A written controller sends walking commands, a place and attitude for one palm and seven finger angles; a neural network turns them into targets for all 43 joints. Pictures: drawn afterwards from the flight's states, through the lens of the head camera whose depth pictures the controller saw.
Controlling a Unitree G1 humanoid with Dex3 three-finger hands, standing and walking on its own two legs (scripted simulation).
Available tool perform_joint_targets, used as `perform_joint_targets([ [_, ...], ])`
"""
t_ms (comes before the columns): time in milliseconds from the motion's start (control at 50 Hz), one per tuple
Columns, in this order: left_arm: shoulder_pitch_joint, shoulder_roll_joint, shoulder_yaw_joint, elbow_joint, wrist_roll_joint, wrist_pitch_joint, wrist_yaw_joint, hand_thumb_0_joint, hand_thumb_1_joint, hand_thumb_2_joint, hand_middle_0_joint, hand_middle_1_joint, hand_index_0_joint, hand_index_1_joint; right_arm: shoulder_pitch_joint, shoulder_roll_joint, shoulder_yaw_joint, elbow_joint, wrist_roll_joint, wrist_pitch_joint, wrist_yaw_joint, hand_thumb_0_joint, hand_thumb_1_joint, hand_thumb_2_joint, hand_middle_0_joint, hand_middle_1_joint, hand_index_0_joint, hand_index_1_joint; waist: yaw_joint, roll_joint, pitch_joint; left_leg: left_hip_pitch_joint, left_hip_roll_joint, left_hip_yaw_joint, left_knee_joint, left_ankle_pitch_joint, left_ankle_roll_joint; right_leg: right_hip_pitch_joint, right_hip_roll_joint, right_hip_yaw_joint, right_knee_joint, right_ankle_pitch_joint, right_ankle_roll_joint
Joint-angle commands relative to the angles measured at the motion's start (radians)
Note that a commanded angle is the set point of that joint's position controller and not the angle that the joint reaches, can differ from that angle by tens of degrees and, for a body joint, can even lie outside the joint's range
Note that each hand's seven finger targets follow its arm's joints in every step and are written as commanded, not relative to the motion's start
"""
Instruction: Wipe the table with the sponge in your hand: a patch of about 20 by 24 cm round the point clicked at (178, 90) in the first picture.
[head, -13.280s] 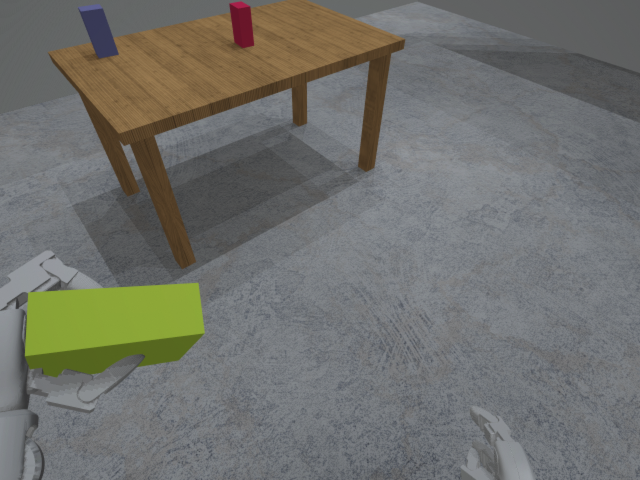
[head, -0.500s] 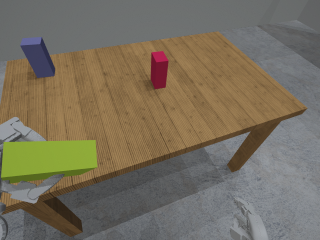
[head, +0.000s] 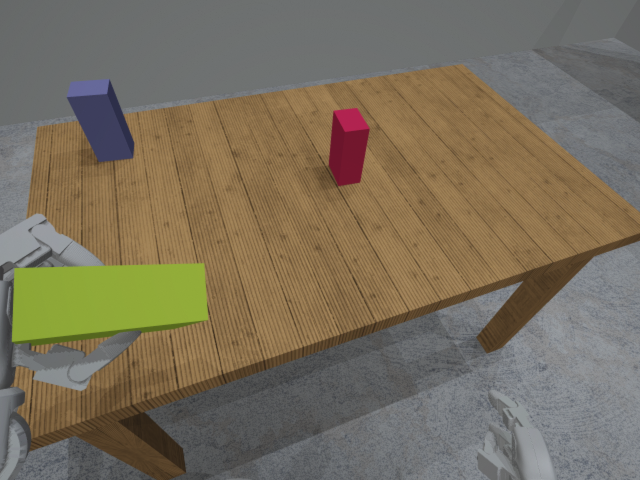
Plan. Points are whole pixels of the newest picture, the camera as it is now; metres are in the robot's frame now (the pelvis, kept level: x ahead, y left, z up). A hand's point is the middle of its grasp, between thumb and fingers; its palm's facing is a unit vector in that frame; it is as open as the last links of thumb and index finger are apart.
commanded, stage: come to a stop and stand still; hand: left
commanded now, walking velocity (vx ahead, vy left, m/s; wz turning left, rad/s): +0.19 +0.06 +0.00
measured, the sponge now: (139, 303) +0.24 +0.19 +0.15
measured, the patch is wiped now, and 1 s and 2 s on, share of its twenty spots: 0.00 0.00 0.00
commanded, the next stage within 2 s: none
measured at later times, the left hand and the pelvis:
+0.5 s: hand (16, 294) +0.21 +0.27 +0.20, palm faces +0.37 -0.85 -0.39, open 9.1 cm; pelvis +0.00 +0.03 +0.02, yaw +1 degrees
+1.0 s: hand out of the picture +0.18 +0.34 +0.16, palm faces +0.43 -0.80 -0.42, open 9.1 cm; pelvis -0.02 +0.05 +0.01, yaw +4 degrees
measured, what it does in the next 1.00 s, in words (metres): shifts its weight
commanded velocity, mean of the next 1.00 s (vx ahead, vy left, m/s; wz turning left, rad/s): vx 0.00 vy -0.03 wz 0.00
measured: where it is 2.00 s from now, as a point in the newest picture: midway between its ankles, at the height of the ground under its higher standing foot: outside the picture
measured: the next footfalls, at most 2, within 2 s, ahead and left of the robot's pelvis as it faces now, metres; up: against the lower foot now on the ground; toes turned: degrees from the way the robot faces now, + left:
none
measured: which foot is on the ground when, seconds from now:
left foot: down 0.00-1.00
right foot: down 0.00-1.00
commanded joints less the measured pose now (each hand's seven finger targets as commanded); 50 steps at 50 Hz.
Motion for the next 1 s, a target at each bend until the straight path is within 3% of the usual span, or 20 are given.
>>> perform_joint_targets([
  [0,-0.009,0.23,0.216,-0.18,-0.011,-0.071,0.015,0.0,0.1,1.3,-1.2,-1.6,-1.2,-1.6,-0.08,-0.107,-0.025,-0.162,0.02,-0.059,0.018,0.0,-0.9,-0.9,0.2,0.3,0.2,0.3,0.006,0.263,-0.153,-0.027,0.108,-0.102,-0.129,0.437,0.146,0.145,0.075,-0.091,-0.143,0.107,-0.022],
  [40,0.034,0.194,0.203,-0.11,-0.026,-0.074,0.01,0.0,0.1,1.3,-1.2,-1.6,-1.2,-1.6,-0.053,-0.094,-0.027,-0.158,0.026,-0.046,0.023,0.0,-0.9,-0.9,0.2,0.3,0.2,0.3,-0.01,0.004,-0.196,-0.084,-0.005,0.004,0.031,0.229,0.082,0.233,-0.007,0.034,-0.249,0.384,-0.066],
  [80,0.055,0.157,0.175,-0.098,-0.043,-0.056,0.002,0.0,0.1,1.3,-1.2,-1.6,-1.2,-1.6,-0.017,-0.096,-0.038,-0.168,0.025,-0.023,0.026,0.0,-0.9,-0.9,0.2,0.3,0.2,0.3,-0.033,-0.248,-0.185,-0.057,-0.046,0.046,0.112,0.067,0.048,0.145,-0.136,0.153,-0.298,0.374,-0.137],
  [120,0.082,0.126,0.151,-0.101,-0.049,-0.038,0.0,0.0,0.1,1.3,-1.2,-1.6,-1.2,-1.6,-0.027,-0.091,-0.016,-0.156,0.024,-0.018,0.023,0.0,-0.9,-0.9,0.2,0.3,0.2,0.3,-0.043,-0.048,-0.179,0.07,-0.019,0.008,-0.073,0.161,0.055,0.045,-0.041,0.037,-0.209,0.257,-0.079],
  [160,0.022,0.147,0.15,-0.173,-0.041,-0.044,-0.009,0.0,0.1,1.3,-1.2,-1.6,-1.2,-1.6,-0.069,-0.108,-0.011,-0.17,0.017,-0.021,0.013,0.0,-0.9,-0.9,0.2,0.3,0.2,0.3,-0.03,0.249,-0.163,0.085,0.104,-0.179,-0.259,0.319,0.088,0.001,0.104,-0.072,-0.021,0.136,0.0],
  [200,-0.064,0.195,0.153,-0.265,-0.024,-0.052,-0.009,0.0,0.1,1.3,-1.2,-1.6,-1.2,-1.6,-0.094,-0.082,0.004,-0.168,0.002,-0.039,0.009,0.0,-0.9,-0.9,0.2,0.3,0.2,0.3,-0.019,0.296,-0.171,0.169,0.153,-0.197,-0.269,0.551,0.112,-0.052,0.096,-0.047,0.019,-0.018,0.0],
  [280,-0.11,0.17,0.107,-0.306,-0.019,-0.046,0.009,0.0,0.1,1.3,-1.2,-1.6,-1.2,-1.6,-0.066,-0.086,0.007,-0.156,-0.01,-0.066,0.017,0.0,-0.9,-0.9,0.2,0.3,0.2,0.3,-0.014,0.266,-0.245,0.24,0.134,-0.119,-0.171,0.668,0.076,0.08,0.085,-0.034,-0.247,0.155,-0.024],
  [340,-0.082,0.187,0.121,-0.291,-0.028,-0.045,0.015,0.0,0.1,1.3,-1.2,-1.6,-1.2,-1.6,-0.09,-0.079,0.02,-0.158,-0.004,-0.066,0.018,0.0,-0.9,-0.9,0.2,0.3,0.2,0.3,-0.018,0.253,-0.272,0.092,0.072,-0.085,-0.165,0.44,0.036,0.275,0.05,0.02,-0.307,0.453,-0.046],
  [380,-0.006,0.145,0.111,-0.222,-0.04,-0.026,0.012,0.0,0.1,1.3,-1.2,-1.6,-1.2,-1.6,-0.071,-0.098,0.0,-0.16,0.001,-0.055,0.017,0.0,-0.9,-0.9,0.2,0.3,0.2,0.3,-0.019,0.116,-0.233,0.084,0.045,-0.08,-0.179,0.351,0.035,0.24,0.052,0.045,-0.305,0.453,-0.06],
  [480,0.034,0.137,0.126,-0.097,-0.054,0.001,0.008,0.0,0.1,1.3,-1.2,-1.6,-1.2,-1.6,-0.084,-0.096,0.01,-0.165,0.003,-0.012,0.003,0.0,-0.9,-0.9,0.2,0.3,0.2,0.3,-0.019,0.109,-0.18,0.056,0.053,-0.069,-0.255,0.191,0.045,0.19,0.06,0.044,-0.361,0.33,-0.034],
  [500,-0.902,0.92,0.376,-0.438,-0.03,-0.161,0.024,0.0,0.1,1.3,-1.2,-1.6,-1.2,-1.6,0.128,-0.152,0.169,-0.249,0.059,0.019,-0.087,0.0,-0.9,-0.9,0.2,0.3,0.2,0.3,-0.087,0.27,-0.127,-0.079,0.007,-0.111,-0.256,0.094,0.071,0.171,0.11,0.006,-0.287,0.054,0.024],
  [520,-0.527,0.349,0.332,0.014,-0.007,-0.079,0.009,0.0,0.1,1.3,-1.2,-1.6,-1.2,-1.6,0.055,-0.057,0.034,-0.208,0.038,-0.018,-0.06,0.0,-0.9,-0.9,0.2,0.3,0.2,0.3,-0.024,0.038,-0.082,-0.015,0.095,-0.106,-0.206,0.106,0.061,0.016,0.038,-0.01,-0.32,0.009,-0.016],
  [540,-0.418,0.334,0.266,0.04,-0.011,-0.053,0.015,0.0,0.1,1.3,-1.2,-1.6,-1.2,-1.6,-0.038,-0.112,0.045,-0.184,0.002,-0.025,-0.019,0.0,-0.9,-0.9,0.2,0.3,0.2,0.3,-0.019,-0.044,-0.034,0.004,0.059,-0.079,-0.237,0.095,0.06,0.015,0.067,0.0,-0.361,0.065,-0.024],
  [580,-0.337,0.362,0.244,0.089,-0.029,-0.067,0.003,0.0,0.1,1.3,-1.2,-1.6,-1.2,-1.6,-0.04,-0.158,0.032,-0.197,-0.01,-0.046,0.01,0.0,-0.9,-0.9,0.2,0.3,0.2,0.3,0.009,0.0,-0.093,0.047,0.026,-0.046,-0.165,0.09,0.067,-0.027,0.033,0.038,-0.377,0.136,-0.051],
  [600,-0.282,0.327,0.215,0.12,-0.039,-0.071,-0.009,0.0,0.1,1.3,-1.2,-1.6,-1.2,-1.6,-0.064,-0.16,0.035,-0.183,-0.007,-0.056,0.031,0.0,-0.9,-0.9,0.2,0.3,0.2,0.3,0.009,0.075,-0.157,0.089,0.019,-0.032,-0.157,0.073,0.069,-0.018,0.038,0.047,-0.359,0.113,-0.058],
  [680,-0.017,0.197,0.074,-0.081,-0.074,-0.129,-0.024,0.0,0.1,1.3,-1.2,-1.6,-1.2,-1.6,0.027,-0.153,0.017,-0.203,0.006,-0.105,0.089,0.0,-0.9,-0.9,0.2,0.3,0.2,0.3,0.051,0.089,-0.187,0.062,-0.01,-0.029,-0.06,0.117,0.077,0.018,-0.025,0.087,-0.337,0.238,-0.089],
  [780,-0.038,0.342,0.234,-0.174,-0.068,-0.171,0.023,0.0,0.1,1.3,-1.2,-1.6,-1.2,-1.6,0.023,-0.16,0.02,-0.155,-0.012,-0.124,0.084,0.0,-0.9,-0.9,0.2,0.3,0.2,0.3,0.036,-0.078,-0.21,0.013,-0.029,-0.058,-0.043,0.092,0.058,0.031,-0.029,0.081,-0.324,0.25,-0.078],
  [800,-0.091,0.433,0.297,-0.19,-0.065,-0.171,0.036,0.0,0.1,1.3,-1.2,-1.6,-1.2,-1.6,-0.001,-0.172,0.025,-0.15,-0.005,-0.116,0.076,0.0,-0.9,-0.9,0.2,0.3,0.2,0.3,0.021,-0.022,-0.233,0.038,-0.024,-0.071,-0.05,0.072,0.058,0.005,-0.028,0.102,-0.312,0.204,-0.08],
  [920,-0.135,0.35,0.195,-0.183,-0.053,-0.166,0.043,0.0,0.1,1.3,-1.2,-1.6,-1.2,-1.6,0.035,-0.16,0.024,-0.087,-0.018,-0.128,0.072,0.0,-0.9,-0.9,0.2,0.3,0.2,0.3,0.014,0.202,-0.232,0.002,0.009,-0.093,-0.121,0.101,0.051,0.067,-0.003,0.006,-0.251,0.24,-0.059],
  [980,-0.119,0.277,0.116,-0.217,-0.04,-0.173,0.033,0.0,0.1,1.3,-1.2,-1.6,-1.2,-1.6,0.04,-0.164,0.022,-0.077,-0.02,-0.155,0.092,0.0,-0.9,-0.9,0.2,0.3,0.2,0.3,0.022,0.217,-0.205,-0.01,0.025,-0.114,-0.157,0.117,0.054,0.074,0.019,-0.018,-0.232,0.243,-0.053],
])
